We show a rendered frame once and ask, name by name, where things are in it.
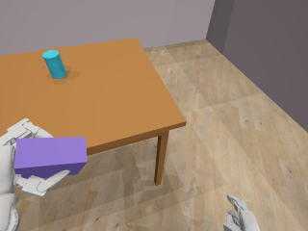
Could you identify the left robot hand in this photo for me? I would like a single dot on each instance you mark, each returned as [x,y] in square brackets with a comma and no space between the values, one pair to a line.
[34,185]

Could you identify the sponge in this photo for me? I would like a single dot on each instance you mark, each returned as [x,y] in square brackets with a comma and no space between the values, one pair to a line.
[44,157]

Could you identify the right robot hand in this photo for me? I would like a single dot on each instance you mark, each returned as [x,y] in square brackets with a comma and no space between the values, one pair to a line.
[244,220]

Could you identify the robot left forearm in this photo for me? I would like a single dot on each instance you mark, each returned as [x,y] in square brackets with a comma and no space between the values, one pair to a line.
[9,216]

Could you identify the table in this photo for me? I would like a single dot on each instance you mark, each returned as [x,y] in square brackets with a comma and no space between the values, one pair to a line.
[111,94]

